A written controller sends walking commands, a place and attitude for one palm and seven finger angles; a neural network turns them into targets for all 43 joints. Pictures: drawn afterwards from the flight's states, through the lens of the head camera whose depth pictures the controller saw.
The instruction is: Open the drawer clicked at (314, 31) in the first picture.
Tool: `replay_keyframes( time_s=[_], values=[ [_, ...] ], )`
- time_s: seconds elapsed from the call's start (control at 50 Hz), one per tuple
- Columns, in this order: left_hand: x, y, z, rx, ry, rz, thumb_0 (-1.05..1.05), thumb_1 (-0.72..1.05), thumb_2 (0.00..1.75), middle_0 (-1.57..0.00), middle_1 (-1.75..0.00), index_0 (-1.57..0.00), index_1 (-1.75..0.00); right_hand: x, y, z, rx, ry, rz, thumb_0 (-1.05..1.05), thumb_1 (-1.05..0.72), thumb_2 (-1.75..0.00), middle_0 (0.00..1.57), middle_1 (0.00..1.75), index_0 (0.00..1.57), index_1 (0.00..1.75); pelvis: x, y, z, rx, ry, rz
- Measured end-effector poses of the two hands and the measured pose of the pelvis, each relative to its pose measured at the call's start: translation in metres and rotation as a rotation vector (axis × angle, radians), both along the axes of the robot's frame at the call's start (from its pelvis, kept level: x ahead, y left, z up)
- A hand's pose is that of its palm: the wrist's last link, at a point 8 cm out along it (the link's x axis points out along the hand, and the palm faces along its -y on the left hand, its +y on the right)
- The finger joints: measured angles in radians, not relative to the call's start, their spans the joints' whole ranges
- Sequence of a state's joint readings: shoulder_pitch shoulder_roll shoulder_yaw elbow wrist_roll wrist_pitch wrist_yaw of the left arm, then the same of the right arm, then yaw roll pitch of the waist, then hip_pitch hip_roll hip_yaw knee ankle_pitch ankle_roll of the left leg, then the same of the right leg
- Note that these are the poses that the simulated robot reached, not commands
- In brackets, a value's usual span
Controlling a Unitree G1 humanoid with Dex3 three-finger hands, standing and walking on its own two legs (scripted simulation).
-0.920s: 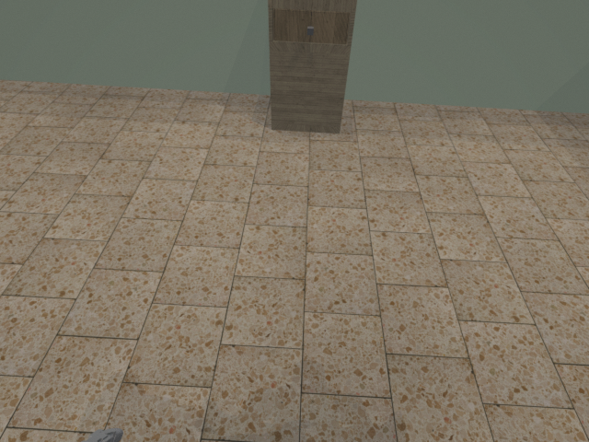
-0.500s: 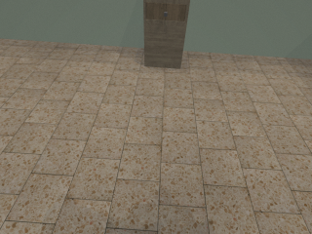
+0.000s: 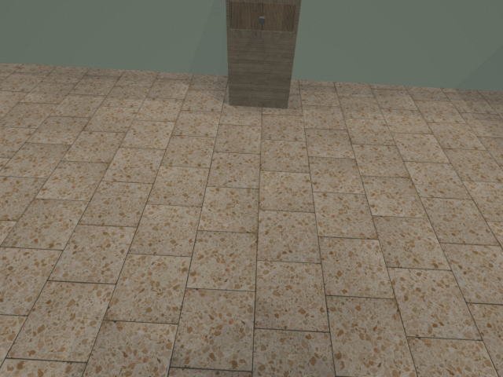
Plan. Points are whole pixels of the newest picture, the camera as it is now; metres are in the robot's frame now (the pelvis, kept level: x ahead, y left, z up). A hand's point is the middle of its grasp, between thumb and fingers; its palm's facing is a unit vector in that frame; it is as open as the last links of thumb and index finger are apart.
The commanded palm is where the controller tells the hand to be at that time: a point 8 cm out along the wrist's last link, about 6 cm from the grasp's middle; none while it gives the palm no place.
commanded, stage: look at it before walking up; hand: left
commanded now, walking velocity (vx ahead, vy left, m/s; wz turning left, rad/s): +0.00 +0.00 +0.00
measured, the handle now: (262, 19) +2.01 +0.03 -0.16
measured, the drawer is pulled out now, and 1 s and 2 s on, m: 0.00 0.00 0.00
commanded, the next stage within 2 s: walk to a spot facing it in 0.52 s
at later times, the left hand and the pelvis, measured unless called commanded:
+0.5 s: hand out of the picture +0.08 +0.24 -0.16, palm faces -0.04 -0.95 -0.32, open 7.4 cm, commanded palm none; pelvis +0.01 +0.00 +0.00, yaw +0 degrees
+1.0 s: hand out of the picture +0.06 +0.17 -0.19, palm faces -0.05 -0.98 -0.19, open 7.4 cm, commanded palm none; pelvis +0.08 -0.02 -0.02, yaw -4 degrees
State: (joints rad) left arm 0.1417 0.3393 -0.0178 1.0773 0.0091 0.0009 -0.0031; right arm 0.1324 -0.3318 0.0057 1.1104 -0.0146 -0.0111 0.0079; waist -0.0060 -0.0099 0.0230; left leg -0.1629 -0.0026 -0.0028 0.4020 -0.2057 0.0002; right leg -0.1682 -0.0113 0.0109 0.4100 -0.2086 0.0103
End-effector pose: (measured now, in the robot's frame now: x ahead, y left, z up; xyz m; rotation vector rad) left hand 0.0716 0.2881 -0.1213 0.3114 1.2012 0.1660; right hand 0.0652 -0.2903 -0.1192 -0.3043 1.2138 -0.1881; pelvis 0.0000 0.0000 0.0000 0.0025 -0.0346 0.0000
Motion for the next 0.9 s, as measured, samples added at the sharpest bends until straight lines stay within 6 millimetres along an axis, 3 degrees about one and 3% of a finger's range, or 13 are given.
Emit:
replay_keyframes(
  time_s=[0.28, 0.66, 0.76, 0.9],
  values=[
    [0.008, -0.002, 0.0, -0.004, -0.003, 0.0, 0.01, 0.91, 0.9, -0.2, -0.3, -0.2, -0.3, 0.012, -0.001, 0.003, -0.004, -0.013, 0.003, 0.01, -0.91, -0.9, 0.21, 0.3, 0.2, 0.3, 0.006, -0.001, 0.001, 0.0, 0.0, -0.001],
    [0.001, 0.0, -0.001, -0.001, 0.023, 0.011, 0.01, 0.91, 0.9, -0.2, -0.3, -0.2, -0.3, 0.015, 0.0, 0.004, -0.006, -0.003, 0.007, 0.01, -0.91, -0.9, 0.21, 0.3, 0.2, 0.3, 0.009, -0.001, 0.002, -0.002, 0.0, -0.002],
    [-0.007, -0.011, -0.01, -0.03, 0.063, 0.02, 0.01, 0.91, 0.9, -0.2, -0.3, -0.2, -0.3, 0.007, 0.011, -0.005, 0.022, 0.021, -0.011, 0.0, -0.91, -0.9, 0.2, 0.3, 0.2, 0.3, 0.019, 0.0, -0.001, -0.002, 0.005, -0.02],
    [-0.023, -0.041, -0.031, -0.106, 0.176, 0.031, 0.01, 0.91, 0.9, -0.2, -0.3, -0.2, -0.3, -0.017, 0.034, -0.028, 0.097, 0.1, -0.09, 0.0, -0.91, -0.9, 0.2, 0.3, 0.2, 0.3, 0.05, -0.005, -0.011, 0.011, 0.019, -0.059]
  ],
)
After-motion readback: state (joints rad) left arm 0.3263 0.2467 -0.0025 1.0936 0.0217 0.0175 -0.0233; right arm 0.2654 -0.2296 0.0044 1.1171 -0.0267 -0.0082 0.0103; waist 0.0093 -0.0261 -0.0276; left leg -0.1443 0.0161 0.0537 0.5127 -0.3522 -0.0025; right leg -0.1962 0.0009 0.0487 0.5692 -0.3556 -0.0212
